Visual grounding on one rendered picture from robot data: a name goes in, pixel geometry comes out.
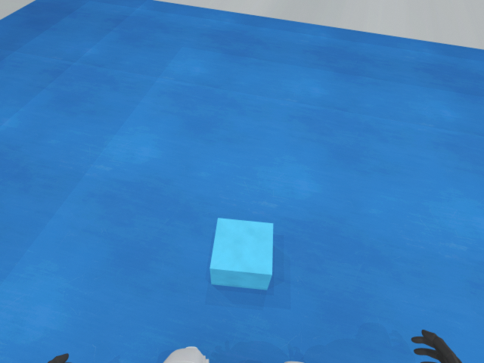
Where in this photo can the left robot thigh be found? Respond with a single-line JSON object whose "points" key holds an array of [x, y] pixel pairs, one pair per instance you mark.
{"points": [[187, 355]]}

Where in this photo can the carton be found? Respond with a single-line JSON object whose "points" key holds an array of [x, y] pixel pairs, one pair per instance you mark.
{"points": [[242, 254]]}

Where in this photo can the robot right hand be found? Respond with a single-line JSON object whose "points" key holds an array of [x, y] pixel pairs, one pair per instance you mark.
{"points": [[442, 352]]}

